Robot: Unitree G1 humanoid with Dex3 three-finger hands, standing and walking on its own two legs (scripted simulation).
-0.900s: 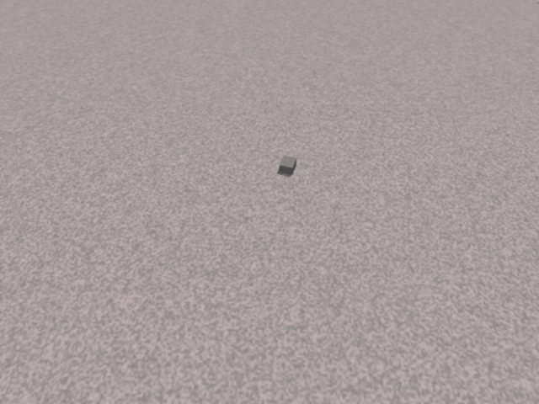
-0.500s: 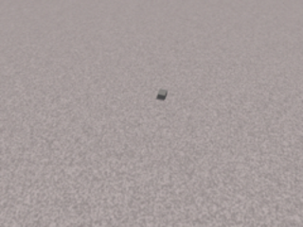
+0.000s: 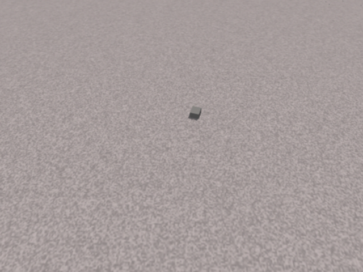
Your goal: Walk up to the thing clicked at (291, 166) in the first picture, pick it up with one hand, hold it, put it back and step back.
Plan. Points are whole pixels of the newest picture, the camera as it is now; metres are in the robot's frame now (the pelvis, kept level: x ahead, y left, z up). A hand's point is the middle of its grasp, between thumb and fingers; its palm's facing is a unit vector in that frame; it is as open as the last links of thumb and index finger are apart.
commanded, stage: stand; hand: left
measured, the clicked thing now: (195, 112) +1.37 -0.11 -0.76
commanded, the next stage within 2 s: walk up in 0.22 s
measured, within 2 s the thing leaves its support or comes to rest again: neither
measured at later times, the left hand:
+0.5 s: hand out of the picture +0.14 +0.24 -0.14, palm faces -0.15 -0.91 -0.39, open 7.4 cm
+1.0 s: hand (130, 208) +0.33 +0.17 -0.16, palm faces -0.21 -0.91 -0.36, open 7.4 cm
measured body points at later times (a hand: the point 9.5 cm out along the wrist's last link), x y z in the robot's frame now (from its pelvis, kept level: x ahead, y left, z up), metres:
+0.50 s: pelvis +0.05 -0.04 -0.01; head +0.05 -0.06 +0.44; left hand +0.15 +0.29 -0.11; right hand +0.05 -0.38 -0.13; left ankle +0.00 +0.11 -0.75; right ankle +0.12 -0.20 -0.73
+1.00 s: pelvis +0.26 -0.10 -0.02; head +0.28 -0.10 +0.43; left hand +0.34 +0.22 -0.14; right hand +0.28 -0.43 -0.13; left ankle +0.41 +0.02 -0.74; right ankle +0.14 -0.21 -0.75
